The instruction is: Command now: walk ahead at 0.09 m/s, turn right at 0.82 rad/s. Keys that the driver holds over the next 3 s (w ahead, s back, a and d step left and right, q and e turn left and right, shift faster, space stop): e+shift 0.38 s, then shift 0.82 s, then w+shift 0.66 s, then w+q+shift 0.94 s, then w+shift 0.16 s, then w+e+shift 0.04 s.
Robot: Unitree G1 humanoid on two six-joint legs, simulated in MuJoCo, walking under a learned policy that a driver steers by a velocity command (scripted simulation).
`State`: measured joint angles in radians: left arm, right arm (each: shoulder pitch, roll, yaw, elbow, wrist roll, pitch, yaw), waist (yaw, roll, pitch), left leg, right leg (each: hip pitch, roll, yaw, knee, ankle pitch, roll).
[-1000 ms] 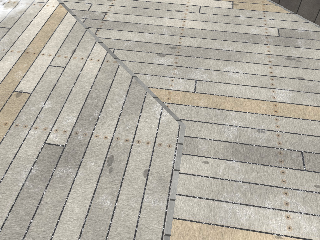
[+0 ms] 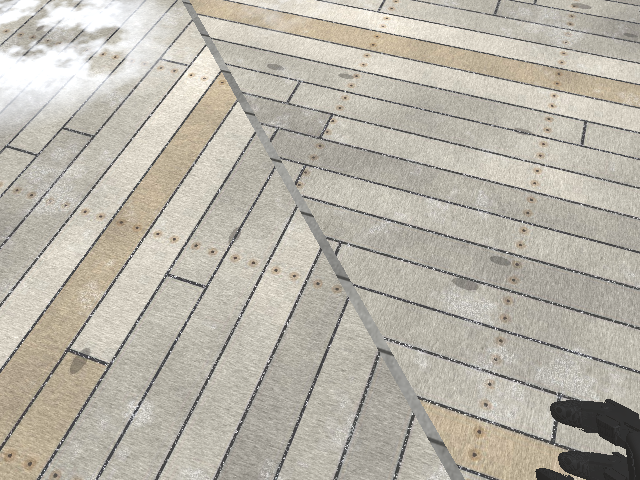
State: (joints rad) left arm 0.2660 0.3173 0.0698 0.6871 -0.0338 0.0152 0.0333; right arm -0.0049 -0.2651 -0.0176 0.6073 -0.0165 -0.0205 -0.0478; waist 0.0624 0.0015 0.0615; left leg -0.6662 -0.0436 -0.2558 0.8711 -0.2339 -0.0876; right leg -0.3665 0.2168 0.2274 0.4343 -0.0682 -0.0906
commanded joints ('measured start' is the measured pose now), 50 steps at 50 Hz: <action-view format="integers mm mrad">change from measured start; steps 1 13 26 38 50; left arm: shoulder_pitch -32 56 -66 -142 -63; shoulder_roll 163 219 62 95 25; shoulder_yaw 55 82 16 10 -17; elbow -102 -121 -176 -133 -26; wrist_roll -3 2 25 45 57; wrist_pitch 19 37 30 -14 -33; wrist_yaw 28 -9 -17 -26 -37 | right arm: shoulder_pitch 24 24 95 176 217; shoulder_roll -103 -110 -191 -160 -199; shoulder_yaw -40 -73 -92 -84 -65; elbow -44 -43 15 96 111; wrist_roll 12 -4 10 13 -4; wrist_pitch -5 -12 26 39 26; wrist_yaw -1 11 25 18 22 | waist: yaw -39 -13 -82 -62 -18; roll -126 111 147 -158 72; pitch -171 -156 -170 -125 -134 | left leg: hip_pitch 89 566 547 122 600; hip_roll -50 321 308 111 185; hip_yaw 46 -138 174 226 161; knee -99 -525 -551 158 -421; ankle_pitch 55 270 412 -240 370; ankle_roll -1 297 342 6 106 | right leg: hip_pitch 130 -252 -107 219 68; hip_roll -219 -138 -260 -458 -283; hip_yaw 319 -10 -223 1 -80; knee -100 749 459 -86 -3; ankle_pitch -103 -439 -315 259 -100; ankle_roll -35 177 186 -131 14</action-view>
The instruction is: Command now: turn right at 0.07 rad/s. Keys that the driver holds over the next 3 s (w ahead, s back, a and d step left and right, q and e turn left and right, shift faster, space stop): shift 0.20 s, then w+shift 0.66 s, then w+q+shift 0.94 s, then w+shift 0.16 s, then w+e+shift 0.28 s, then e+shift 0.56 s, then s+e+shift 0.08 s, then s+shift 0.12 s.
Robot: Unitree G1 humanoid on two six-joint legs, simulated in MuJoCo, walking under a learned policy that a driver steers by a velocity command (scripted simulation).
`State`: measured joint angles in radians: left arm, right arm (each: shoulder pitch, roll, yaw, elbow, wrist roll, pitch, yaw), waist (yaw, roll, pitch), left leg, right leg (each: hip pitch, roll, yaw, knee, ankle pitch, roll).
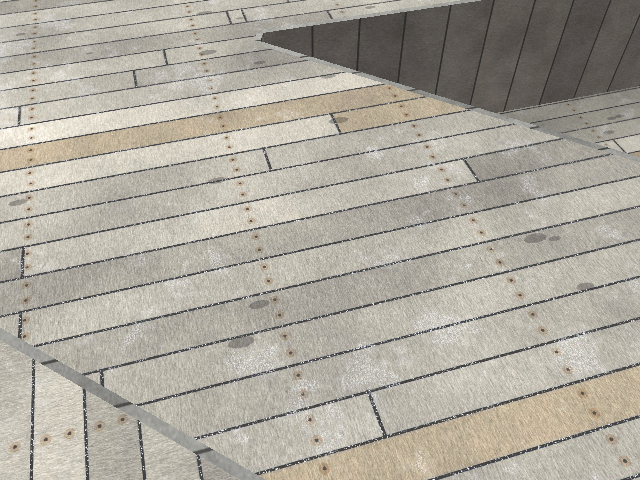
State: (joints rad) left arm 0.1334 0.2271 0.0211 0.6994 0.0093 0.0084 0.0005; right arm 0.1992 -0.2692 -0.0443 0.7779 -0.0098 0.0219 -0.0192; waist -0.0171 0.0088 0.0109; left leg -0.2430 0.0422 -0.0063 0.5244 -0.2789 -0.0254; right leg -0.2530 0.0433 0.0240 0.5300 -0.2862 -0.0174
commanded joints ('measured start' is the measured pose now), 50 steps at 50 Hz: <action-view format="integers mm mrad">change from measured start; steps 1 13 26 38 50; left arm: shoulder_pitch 54 54 442 382 136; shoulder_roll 107 124 254 154 141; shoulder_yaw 28 57 85 52 35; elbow -30 45 132 190 97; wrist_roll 18 -21 62 7 22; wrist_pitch -26 -11 -77 -124 -148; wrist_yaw -2 20 -8 -9 -14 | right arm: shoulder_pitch -17 84 -152 -329 192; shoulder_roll -156 -154 17 -50 -181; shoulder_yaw -35 -32 -3 3 -67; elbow -48 4 -161 -186 29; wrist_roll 2 28 -16 -20 -16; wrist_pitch -18 -40 -86 -52 -79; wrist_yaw -1 -10 41 101 46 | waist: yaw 54 -21 170 88 -73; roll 126 73 -241 -92 -4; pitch -79 48 11 149 -71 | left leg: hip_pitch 73 1 -782 -491 372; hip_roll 86 103 -84 42 198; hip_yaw -87 -200 -149 76 -574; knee -83 -191 660 203 -266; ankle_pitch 237 -584 -187 279 -171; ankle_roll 83 149 157 62 305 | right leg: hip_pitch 22 -158 414 221 -500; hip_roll -65 -17 -480 -269 -126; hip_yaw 64 -5 775 82 55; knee -105 49 -432 -582 844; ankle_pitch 68 -381 -683 73 65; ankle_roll -15 -27 -219 -162 -84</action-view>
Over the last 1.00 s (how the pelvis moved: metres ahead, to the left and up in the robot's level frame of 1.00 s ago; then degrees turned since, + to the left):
0.08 0.03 0.00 -32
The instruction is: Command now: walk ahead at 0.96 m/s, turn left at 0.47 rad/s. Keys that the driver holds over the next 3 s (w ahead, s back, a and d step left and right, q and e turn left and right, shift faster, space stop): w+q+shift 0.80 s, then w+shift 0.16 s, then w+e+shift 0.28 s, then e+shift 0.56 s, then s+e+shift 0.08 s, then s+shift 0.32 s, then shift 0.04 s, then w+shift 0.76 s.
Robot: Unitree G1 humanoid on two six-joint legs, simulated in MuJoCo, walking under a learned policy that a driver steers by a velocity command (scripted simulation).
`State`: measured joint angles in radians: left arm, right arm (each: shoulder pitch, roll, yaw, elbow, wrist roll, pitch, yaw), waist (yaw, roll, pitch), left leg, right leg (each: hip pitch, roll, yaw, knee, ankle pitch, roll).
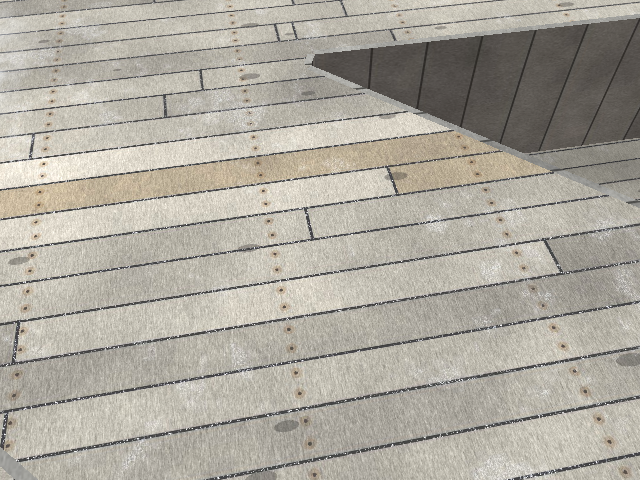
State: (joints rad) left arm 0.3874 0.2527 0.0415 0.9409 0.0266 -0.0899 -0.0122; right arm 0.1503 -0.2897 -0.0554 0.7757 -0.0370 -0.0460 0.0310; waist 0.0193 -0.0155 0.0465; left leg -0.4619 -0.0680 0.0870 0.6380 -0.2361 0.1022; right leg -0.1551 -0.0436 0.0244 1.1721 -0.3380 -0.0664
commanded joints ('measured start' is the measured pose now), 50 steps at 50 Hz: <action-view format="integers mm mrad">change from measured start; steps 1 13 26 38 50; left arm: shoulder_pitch -114 -513 -50 -7 -169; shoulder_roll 83 92 65 283 76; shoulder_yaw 5 -30 13 54 -23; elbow -156 -346 -147 -119 -282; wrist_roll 17 3 7 6 30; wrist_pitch -47 10 -17 3 47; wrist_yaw -5 -33 11 37 -15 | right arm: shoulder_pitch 205 308 58 7 207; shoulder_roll -146 -156 -19 -106 -122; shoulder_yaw -53 -61 -7 7 -19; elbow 42 57 -89 -152 1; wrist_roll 15 45 6 12 29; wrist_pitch -11 -51 36 32 -54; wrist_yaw -13 -18 27 51 -34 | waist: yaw -52 -88 3 -177 9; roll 5 41 -90 -93 -37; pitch -87 58 -35 -49 47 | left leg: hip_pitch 475 229 -298 113 213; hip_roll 275 148 176 -15 153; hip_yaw -611 -428 -154 110 -389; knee -415 -521 662 126 -485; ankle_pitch -244 271 -15 106 232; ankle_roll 183 121 3 121 202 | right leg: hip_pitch -550 -275 133 218 -486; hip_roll -59 1 -254 -236 -143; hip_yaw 51 -25 112 -324 -21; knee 146 -602 -947 -654 -69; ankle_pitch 112 460 135 1440 76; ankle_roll -18 107 9 46 98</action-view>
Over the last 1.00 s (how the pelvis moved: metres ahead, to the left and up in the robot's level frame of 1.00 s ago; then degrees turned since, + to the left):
0.39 0.02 -0.02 3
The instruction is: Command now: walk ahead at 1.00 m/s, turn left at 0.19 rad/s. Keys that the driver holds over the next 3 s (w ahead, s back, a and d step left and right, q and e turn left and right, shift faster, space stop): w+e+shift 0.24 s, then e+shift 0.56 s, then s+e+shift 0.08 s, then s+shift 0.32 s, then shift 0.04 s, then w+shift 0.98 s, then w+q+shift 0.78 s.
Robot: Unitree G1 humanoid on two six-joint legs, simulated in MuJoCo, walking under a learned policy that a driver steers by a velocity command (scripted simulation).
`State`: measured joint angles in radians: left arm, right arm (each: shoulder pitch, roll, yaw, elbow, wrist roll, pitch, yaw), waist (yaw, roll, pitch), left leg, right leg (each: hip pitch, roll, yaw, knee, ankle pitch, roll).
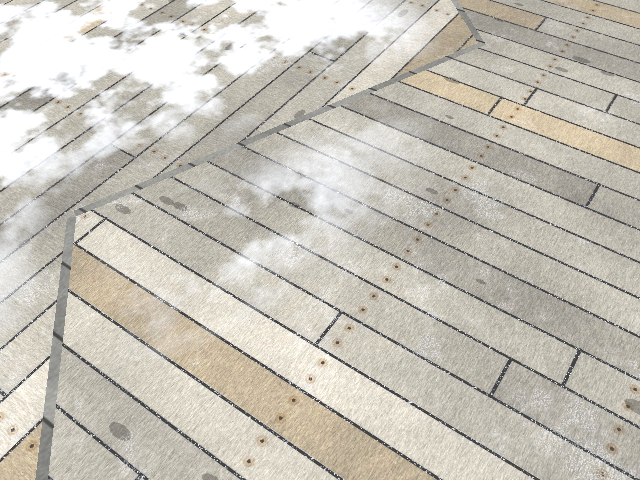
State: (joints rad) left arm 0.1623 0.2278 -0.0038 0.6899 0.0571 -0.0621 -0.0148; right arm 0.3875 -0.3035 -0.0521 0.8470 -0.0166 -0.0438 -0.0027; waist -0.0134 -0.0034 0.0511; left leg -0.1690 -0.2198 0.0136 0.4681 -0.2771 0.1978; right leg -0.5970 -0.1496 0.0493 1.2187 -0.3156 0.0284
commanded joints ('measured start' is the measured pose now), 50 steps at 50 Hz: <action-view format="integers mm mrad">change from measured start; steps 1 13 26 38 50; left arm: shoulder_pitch -25 466 153 126 115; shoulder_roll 94 257 265 214 157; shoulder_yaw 16 86 124 112 91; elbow -58 143 18 -105 -120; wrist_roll -14 -37 -98 -87 -65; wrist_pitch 18 9 25 119 118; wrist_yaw -17 -19 43 47 18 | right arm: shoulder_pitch -5 -93 -294 -341 -316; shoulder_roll -111 -206 -45 -74 -124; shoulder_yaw -24 -28 34 -11 -49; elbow -57 -33 -296 -304 -176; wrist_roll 10 -42 6 -13 26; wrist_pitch -64 -42 -62 22 50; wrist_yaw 8 -59 -17 -45 -44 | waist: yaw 14 321 27 40 49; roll -28 72 -27 69 155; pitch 75 -197 -127 -130 -208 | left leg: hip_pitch -80 128 -78 -27 13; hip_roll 288 315 83 448 501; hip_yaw -257 103 -50 -299 -33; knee -341 614 102 -152 -57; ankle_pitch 366 1375 300 348 689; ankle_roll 76 -208 -297 4 34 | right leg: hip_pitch -62 646 163 -37 238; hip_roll -36 223 226 117 112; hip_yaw -69 -130 225 15 -54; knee -216 -719 -823 77 -491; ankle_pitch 150 349 693 -121 28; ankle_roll -9 -265 -182 76 6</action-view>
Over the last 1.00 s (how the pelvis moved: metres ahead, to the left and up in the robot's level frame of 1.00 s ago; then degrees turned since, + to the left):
0.83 0.28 0.01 48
